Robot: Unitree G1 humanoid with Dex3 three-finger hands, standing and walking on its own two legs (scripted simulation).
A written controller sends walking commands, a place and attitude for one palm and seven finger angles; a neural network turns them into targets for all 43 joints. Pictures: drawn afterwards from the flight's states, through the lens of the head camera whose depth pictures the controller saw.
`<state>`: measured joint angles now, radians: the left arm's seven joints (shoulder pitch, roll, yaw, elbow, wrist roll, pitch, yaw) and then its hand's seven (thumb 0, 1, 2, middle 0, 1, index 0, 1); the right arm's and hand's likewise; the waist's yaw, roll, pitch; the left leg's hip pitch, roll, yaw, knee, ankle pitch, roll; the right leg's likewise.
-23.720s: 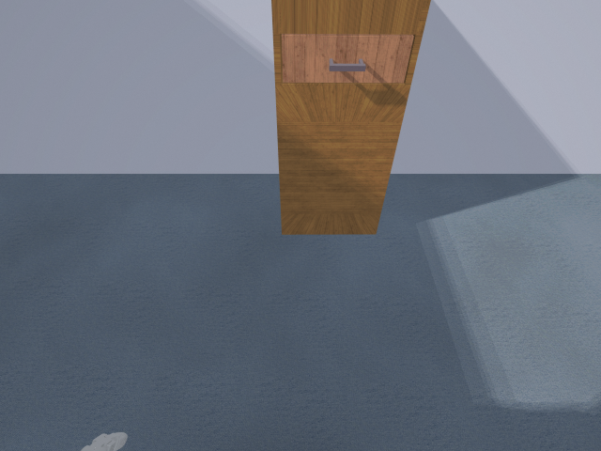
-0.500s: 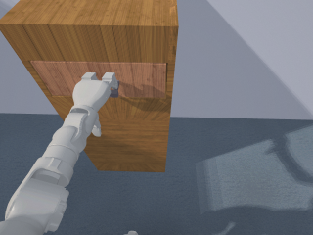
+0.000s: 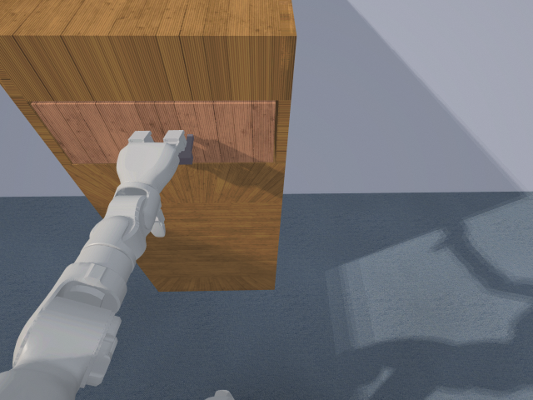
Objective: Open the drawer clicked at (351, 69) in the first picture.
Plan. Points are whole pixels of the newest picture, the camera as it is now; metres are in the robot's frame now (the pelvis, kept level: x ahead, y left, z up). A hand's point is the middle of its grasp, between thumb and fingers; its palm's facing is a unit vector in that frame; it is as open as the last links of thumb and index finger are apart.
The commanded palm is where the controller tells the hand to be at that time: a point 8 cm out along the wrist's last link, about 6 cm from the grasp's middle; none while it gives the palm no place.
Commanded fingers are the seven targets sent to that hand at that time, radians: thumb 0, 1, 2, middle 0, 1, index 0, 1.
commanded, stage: lower the fingers behind the handle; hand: left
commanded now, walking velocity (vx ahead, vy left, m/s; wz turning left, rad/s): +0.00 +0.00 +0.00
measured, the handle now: (162, 149) +0.51 +0.18 +0.06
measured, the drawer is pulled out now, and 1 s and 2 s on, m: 0.00 0.01 0.08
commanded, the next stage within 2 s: close the thumb around the handle in 0.44 s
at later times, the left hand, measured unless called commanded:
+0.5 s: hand (163, 181) +0.46 +0.17 +0.03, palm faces -0.04 -0.03 -1.00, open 13.9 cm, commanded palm +0.44 +0.17 +0.08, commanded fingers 0.00 -0.50 0.30 -0.30 -1.20 -0.30 -1.20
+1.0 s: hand (163, 183) +0.46 +0.17 +0.03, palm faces -0.02 -0.04 -1.00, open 8.5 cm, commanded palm +0.44 +0.16 +0.08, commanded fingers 0.00 0.84 0.88 -0.40 -1.34 -0.40 -1.34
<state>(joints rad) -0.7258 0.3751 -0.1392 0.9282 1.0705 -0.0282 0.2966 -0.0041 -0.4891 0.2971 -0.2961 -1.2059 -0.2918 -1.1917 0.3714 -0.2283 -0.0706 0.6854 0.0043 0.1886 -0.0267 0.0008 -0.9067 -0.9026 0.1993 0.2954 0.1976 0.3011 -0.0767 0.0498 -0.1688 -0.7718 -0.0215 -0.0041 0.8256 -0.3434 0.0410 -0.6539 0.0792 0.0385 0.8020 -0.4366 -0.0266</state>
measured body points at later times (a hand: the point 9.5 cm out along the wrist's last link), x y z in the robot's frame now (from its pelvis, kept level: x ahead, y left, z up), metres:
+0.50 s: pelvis +0.00 +0.00 +0.00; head +0.06 +0.00 +0.44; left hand +0.46 +0.17 +0.09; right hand +0.04 -0.26 -0.13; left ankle +0.02 +0.09 -0.70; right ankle -0.04 -0.11 -0.70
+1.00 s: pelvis +0.01 -0.01 +0.00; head +0.07 -0.01 +0.45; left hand +0.46 +0.17 +0.09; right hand +0.06 -0.27 -0.14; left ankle +0.02 +0.09 -0.70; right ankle -0.04 -0.11 -0.70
